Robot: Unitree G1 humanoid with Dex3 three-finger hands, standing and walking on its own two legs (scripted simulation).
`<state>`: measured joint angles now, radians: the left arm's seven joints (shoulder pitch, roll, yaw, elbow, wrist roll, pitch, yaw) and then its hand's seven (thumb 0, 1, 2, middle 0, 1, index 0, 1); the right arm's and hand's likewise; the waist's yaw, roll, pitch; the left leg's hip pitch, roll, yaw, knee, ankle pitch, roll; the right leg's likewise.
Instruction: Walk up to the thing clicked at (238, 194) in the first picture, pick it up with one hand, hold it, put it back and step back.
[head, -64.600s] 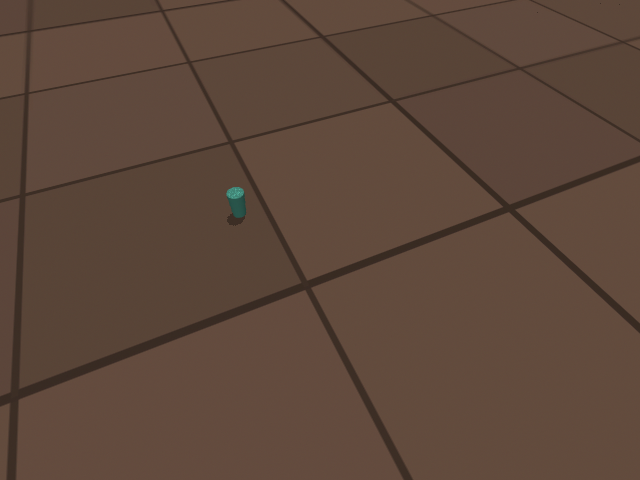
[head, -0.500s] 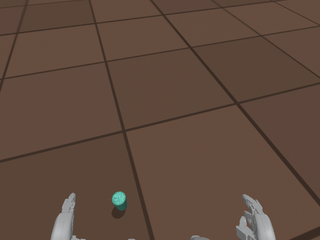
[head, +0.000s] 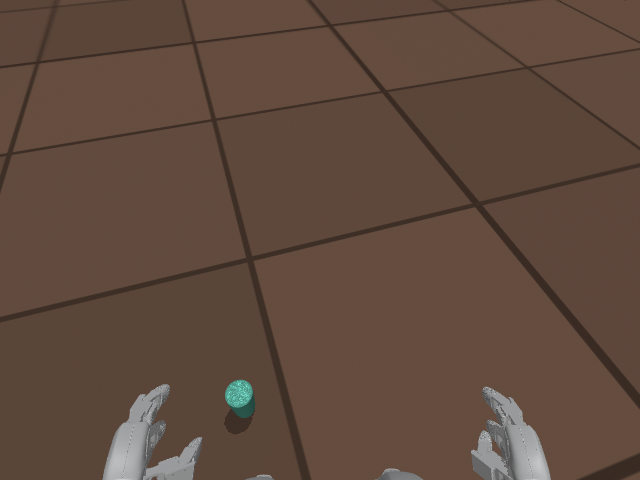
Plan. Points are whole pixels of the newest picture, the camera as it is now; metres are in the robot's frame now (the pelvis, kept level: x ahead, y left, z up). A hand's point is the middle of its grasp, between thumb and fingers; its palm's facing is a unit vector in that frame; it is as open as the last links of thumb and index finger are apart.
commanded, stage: stand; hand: left
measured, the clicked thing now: (242, 400) +0.43 +0.23 -0.66
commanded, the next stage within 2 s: none
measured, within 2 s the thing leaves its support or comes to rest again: neither
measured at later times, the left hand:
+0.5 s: hand out of the picture +0.07 +0.25 -0.11, palm faces -0.05 -0.93 -0.36, open 7.4 cm
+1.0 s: hand out of the picture +0.06 +0.25 -0.10, palm faces -0.07 -0.93 -0.36, open 7.4 cm
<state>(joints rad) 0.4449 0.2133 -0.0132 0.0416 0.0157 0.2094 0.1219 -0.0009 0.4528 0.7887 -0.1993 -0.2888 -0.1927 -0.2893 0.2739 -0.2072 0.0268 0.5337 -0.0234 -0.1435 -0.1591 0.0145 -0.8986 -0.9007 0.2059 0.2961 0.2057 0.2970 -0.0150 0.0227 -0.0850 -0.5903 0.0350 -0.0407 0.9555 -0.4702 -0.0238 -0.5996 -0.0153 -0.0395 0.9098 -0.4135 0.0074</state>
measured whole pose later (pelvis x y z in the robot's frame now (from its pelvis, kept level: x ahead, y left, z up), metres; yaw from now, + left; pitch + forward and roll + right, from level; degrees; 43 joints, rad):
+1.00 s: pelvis -0.02 +0.01 +0.05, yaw -3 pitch -3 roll +1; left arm 0.14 0.33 0.01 1.13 0.03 0.00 0.01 0.01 0.91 0.90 -0.21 -0.30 -0.20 -0.30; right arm 0.17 -0.34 -0.03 1.12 -0.02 0.01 0.00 0.01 -0.90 -0.90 0.20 0.30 0.20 0.30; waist 0.00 0.01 0.06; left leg -0.16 0.01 0.04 0.42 -0.20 -0.01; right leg -0.22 -0.03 0.03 0.44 -0.16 0.02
